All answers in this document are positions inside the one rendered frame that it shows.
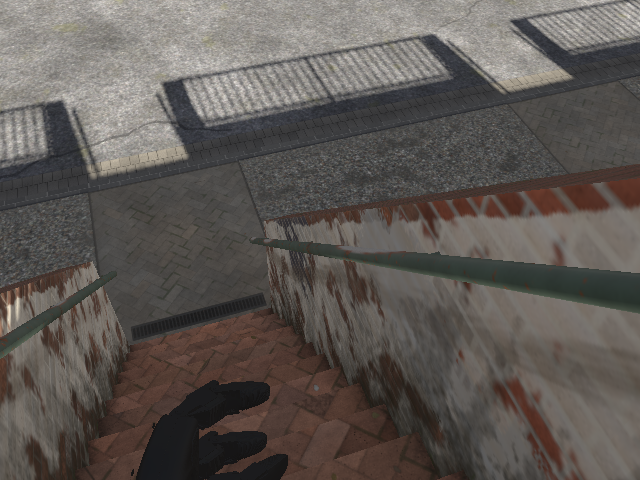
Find stairs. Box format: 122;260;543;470
75;308;468;480

